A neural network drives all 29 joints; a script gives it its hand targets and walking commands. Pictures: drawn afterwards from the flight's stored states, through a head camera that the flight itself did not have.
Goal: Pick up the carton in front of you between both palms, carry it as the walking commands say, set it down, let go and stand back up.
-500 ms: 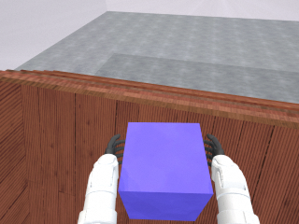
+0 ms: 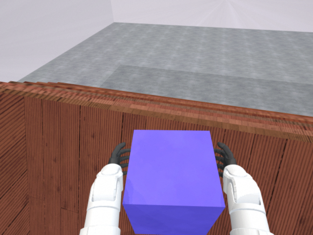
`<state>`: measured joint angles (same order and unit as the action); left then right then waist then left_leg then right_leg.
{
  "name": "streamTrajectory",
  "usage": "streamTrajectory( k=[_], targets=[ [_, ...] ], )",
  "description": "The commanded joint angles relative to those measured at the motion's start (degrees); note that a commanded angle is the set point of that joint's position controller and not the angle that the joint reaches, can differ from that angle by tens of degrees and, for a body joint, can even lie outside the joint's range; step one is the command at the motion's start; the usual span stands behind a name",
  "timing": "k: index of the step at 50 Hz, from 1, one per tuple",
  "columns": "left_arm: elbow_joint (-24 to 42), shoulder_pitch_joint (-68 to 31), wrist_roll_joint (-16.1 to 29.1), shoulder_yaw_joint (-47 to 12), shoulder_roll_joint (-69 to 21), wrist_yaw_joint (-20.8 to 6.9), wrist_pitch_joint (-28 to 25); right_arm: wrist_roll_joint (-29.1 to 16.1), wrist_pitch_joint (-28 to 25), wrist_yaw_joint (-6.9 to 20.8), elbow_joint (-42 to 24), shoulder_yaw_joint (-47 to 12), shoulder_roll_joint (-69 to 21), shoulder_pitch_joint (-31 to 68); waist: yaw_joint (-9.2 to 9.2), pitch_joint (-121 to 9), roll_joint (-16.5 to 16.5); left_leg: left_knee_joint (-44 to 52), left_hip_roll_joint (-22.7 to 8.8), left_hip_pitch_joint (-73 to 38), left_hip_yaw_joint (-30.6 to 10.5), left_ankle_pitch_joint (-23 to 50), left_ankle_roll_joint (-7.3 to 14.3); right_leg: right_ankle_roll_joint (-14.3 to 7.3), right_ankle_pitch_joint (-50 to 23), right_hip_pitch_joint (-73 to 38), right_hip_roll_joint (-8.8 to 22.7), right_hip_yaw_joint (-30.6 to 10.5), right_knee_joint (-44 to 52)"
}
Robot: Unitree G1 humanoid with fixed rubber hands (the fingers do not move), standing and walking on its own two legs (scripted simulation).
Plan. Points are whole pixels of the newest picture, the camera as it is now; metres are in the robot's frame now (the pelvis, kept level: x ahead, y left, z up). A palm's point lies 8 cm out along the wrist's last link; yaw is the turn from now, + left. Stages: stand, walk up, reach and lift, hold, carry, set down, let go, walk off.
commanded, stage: hold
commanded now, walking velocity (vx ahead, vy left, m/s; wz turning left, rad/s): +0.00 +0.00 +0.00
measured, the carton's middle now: (170, 184) +0.28 +0.00 -0.03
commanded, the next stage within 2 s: carry in 0.18 s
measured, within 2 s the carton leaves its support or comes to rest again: neither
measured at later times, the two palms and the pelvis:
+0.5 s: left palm (128, 148) +0.33 +0.12 +0.08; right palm (241, 152) +0.32 -0.18 +0.08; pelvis +0.04 -0.02 +0.00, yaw -1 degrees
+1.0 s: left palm (142, 94) +0.59 +0.10 +0.09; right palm (224, 98) +0.56 -0.20 +0.08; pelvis +0.31 -0.02 -0.01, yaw -3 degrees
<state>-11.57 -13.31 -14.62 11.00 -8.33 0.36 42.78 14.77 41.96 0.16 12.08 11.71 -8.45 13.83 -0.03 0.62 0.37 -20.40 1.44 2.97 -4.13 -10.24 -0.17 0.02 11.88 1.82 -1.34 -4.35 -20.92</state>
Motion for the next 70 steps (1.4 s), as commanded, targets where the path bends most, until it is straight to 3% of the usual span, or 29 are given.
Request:
streamTrajectory(
  k=[1,8,9,11,15,17,18,19,20,21,23,25,29,32,33,34,35,36,38,42,48,51,52,53,54,57,58,64,70],
  targets=[
    [2.28,-26.43,13.3,-28.76,-50.61,-13.02,-0.59,-12.63,0.23,12.64,-0.57,-28.3,-50.88,24.3,0.02,-8.99,-0.15,2.4,3.4,-4.15,-0.3,7.79,-0.11,0.19,-8.05,1.29,-3.2,-0.46,3.56],
    [1.12,-32.07,13.41,-28.51,-52.35,-13.85,-0.92,-12.91,-0.22,13.62,0.62,-28.29,-52.63,30.5,0.19,-9.74,-0.14,1.77,3.05,-3.49,-0.09,2.93,0.15,-0.2,-3.17,2.77,-2.99,-0.24,3.01],
    [-0.05,-33.28,14.21,-29.57,-51.78,-13.87,-0.59,-13.67,0.04,13.66,0.5,-29.43,-52.18,31.83,-0.07,-11.22,-1.59,-0.95,-6.74,2.79,0.22,-9.75,1.26,-0.14,9.56,9.48,6.1,-1.36,-0.11],
    [3.0,-34.95,15.96,-31.56,-52.79,-13.7,-0.59,-14.99,0.33,13.3,-1.26,-31.01,-52.81,32.17,-0.19,-9.78,-2.36,2.37,-6.68,8.58,-3.43,-33.98,1.78,-0.62,30.19,15.83,3.57,-1.11,-1.06],
    [8.68,-35.13,19.7,-36.92,-52.6,-13.07,2.12,-17.14,2.96,11.53,-6.78,-34.88,-51.98,28.95,-0.53,-16.3,-9.76,7.41,-14.12,8.14,-11.83,-27.24,5.95,0.98,10.73,15.08,0.2,8.17,-15.15],
    [11.41,-35.07,22.46,-39.59,-52.01,-12.81,4.72,-18.54,5.79,10.4,-10.87,-37.3,-50.5,29.24,0.0,-17.19,-7.33,3.64,-11.94,15.72,-6.66,-28.23,5.43,-0.16,12.2,5.79,0.82,8.37,-5.03],
    [12.79,-34.98,23.63,-40.54,-51.37,-12.51,6.42,-19.54,7.56,9.92,-12.81,-38.38,-49.5,29.56,0.17,-16.98,-2.67,-2.63,-8.5,22.15,-1.33,-28.53,3.46,-1.06,15.24,-0.15,3.41,4.22,0.99],
    [13.26,-33.65,23.77,-40.56,-50.05,-12.03,8.03,-21.11,9.54,9.91,-15.28,-40.23,-49.24,31.36,1.11,-15.54,10.75,-17.49,-2.55,30.05,7.32,-24.77,-0.46,-4.87,30.18,-1.4,14.48,-13.95,9.4],
    [13.75,-32.1,23.76,-40.54,-49.17,-11.39,9.81,-22.79,11.31,9.95,-16.67,-41.79,-49.05,32.51,1.42,-10.81,15.97,-24.91,-2.71,37.81,9.11,-17.72,-1.15,-8.72,32.94,-2.08,21.98,-25.77,14.69],
    [15.08,-30.98,23.98,-40.48,-47.96,-10.74,11.67,-24.63,13.07,10.02,-17.72,-42.92,-49.0,33.93,1.38,-9.5,10.82,-27.14,-5.28,39.66,6.46,-16.04,-0.3,-10.71,29.91,-0.9,23.09,-26.6,15.79],
    [19.94,-32.46,25.4,-41.54,-46.66,-9.7,14.77,-28.23,16.0,10.17,-18.94,-45.05,-50.15,34.19,1.2,-12.28,5.03,-25.27,-6.08,38.2,7.22,-12.77,0.08,-10.15,18.51,-3.01,20.77,-17.83,13.85],
    [24.03,-31.41,27.28,-43.19,-47.32,-9.16,17.36,-30.38,18.35,9.83,-20.84,-46.48,-50.9,31.22,1.14,-15.63,6.69,-20.04,-4.51,33.62,9.93,-9.32,-0.45,-8.3,9.3,-4.17,16.53,-8.36,12.11],
    [28.42,-24.94,29.03,-44.46,-48.46,-9.21,21.89,-31.46,22.67,8.97,-25.99,-46.39,-50.84,25.19,1.51,-16.79,8.88,-9.68,-2.49,26.47,14.28,-6.71,-0.89,-8.07,1.36,-2.66,14.33,-1.89,8.46],
    [30.79,-21.09,30.02,-45.0,-49.45,-9.67,24.53,-30.73,25.19,8.7,-28.74,-45.5,-50.01,20.1,0.5,-19.11,4.63,-0.62,-1.41,4.77,17.65,0.21,-0.32,-5.53,-2.61,9.19,11.66,4.47,-2.89],
    [31.6,-20.39,30.36,-45.04,-49.19,-9.86,25.15,-30.35,25.81,8.61,-29.54,-45.25,-49.78,18.42,-0.46,-21.89,1.64,-0.9,-5.92,-7.7,12.67,-2.36,1.3,-3.62,-2.82,17.98,10.46,7.09,-11.18],
    [33.07,-20.67,30.94,-45.22,-48.85,-10.18,26.0,-29.08,26.18,8.39,-30.18,-44.64,-48.23,16.62,-1.54,-23.95,-9.15,4.25,-18.5,-17.81,-6.73,-15.4,6.31,-0.27,4.7,31.3,6.26,11.98,-25.91],
    [35.28,-25.47,31.93,-45.7,-47.62,-10.28,26.87,-28.66,26.43,8.22,-29.16,-44.11,-49.16,18.55,-1.79,-21.34,-17.65,7.51,-28.32,-20.4,-23.53,-15.83,13.52,0.02,16.96,44.57,1.61,12.53,-35.09],
    [36.05,-28.39,33.03,-46.44,-47.71,-10.52,27.42,-29.45,26.79,7.99,-31.21,-44.4,-49.87,20.8,-1.8,-19.61,-12.13,7.75,-29.59,-17.04,-24.71,-12.89,15.5,-1.17,18.06,46.73,5.21,7.08,-41.69],
    [36.58,-30.14,34.93,-46.41,-48.78,-10.88,27.88,-30.79,27.45,7.57,-34.34,-44.87,-50.37,25.11,-1.58,-18.73,-3.7,9.39,-26.16,-10.12,-15.84,-12.89,12.18,-1.82,13.8,45.03,8.87,5.9,-42.97],
    [34.1,-26.77,33.43,-45.13,-49.09,-9.89,28.34,-32.72,28.67,7.88,-33.98,-45.75,-49.95,25.19,-1.12,-17.22,-6.49,12.39,-19.56,-3.09,0.78,-6.96,8.11,0.51,4.44,35.82,8.05,10.04,-25.77],
    [31.12,-22.79,29.95,-43.53,-49.22,-9.0,28.33,-32.94,29.19,9.31,-31.33,-45.85,-49.56,23.08,-1.37,-13.89,-9.46,8.34,-16.17,-1.3,10.12,4.82,5.3,0.16,-6.0,25.37,4.41,16.88,-9.48],
    [30.95,-22.01,29.78,-43.24,-49.35,-9.21,28.07,-32.28,29.09,9.57,-31.62,-45.99,-49.49,22.83,-0.07,-16.81,-5.94,-7.49,-12.48,5.32,16.87,12.92,2.23,-1.08,-2.82,6.52,1.28,21.55,-5.61],
    [30.38,-20.73,29.44,-42.96,-49.29,-9.29,27.98,-32.06,29.11,9.62,-31.65,-45.83,-48.62,22.66,1.27,-20.32,-2.48,-19.19,-10.9,12.71,17.85,9.74,0.52,-1.84,1.15,-5.09,6.2,14.49,-5.25],
    [29.6,-19.81,28.37,-42.27,-48.2,-9.36,27.59,-32.26,29.47,9.66,-32.66,-46.41,-48.84,23.31,1.99,-24.35,11.9,-37.22,-5.24,26.36,17.22,-2.72,-2.88,-8.78,13.55,-14.51,22.17,-13.12,3.64],
    [28.97,-19.87,28.56,-42.42,-49.55,-9.43,27.15,-32.23,29.4,9.8,-33.13,-46.76,-49.15,24.06,1.89,-22.64,17.66,-47.04,-2.08,38.5,11.44,-17.58,-2.33,-13.41,9.5,-17.42,27.55,-25.62,9.5],
    [33.48,-24.6,31.09,-45.16,-54.35,-9.84,25.65,-32.68,27.39,10.17,-33.62,-47.44,-52.59,25.68,0.77,-22.33,2.68,-51.01,-9.72,39.62,4.76,-11.09,1.12,-10.29,-5.05,-10.2,23.79,-11.33,6.71],
    [34.48,-25.73,31.77,-46.15,-55.17,-10.02,25.08,-32.38,26.72,10.05,-33.92,-47.85,-53.19,25.29,0.49,-22.01,1.7,-46.88,-10.75,37.37,4.59,-7.66,1.14,-8.44,-5.87,-7.27,22.22,-6.21,7.68],
    [36.06,-21.85,33.22,-47.66,-53.21,-11.11,24.05,-29.55,24.55,8.36,-33.45,-47.99,-53.96,18.17,0.71,-18.84,6.6,-25.32,-7.6,34.96,11.15,0.34,-0.31,-7.16,-13.95,-7.13,17.18,7.9,9.58],
    [37.21,-18.49,31.58,-46.06,-48.9,-10.61,25.44,-30.09,26.37,8.32,-36.86,-47.43,-49.95,17.34,1.05,-12.95,8.72,-9.13,-4.77,27.38,16.93,8.32,1.32,-5.38,-21.69,-7.02,15.44,13.82,7.55]
  ],
)
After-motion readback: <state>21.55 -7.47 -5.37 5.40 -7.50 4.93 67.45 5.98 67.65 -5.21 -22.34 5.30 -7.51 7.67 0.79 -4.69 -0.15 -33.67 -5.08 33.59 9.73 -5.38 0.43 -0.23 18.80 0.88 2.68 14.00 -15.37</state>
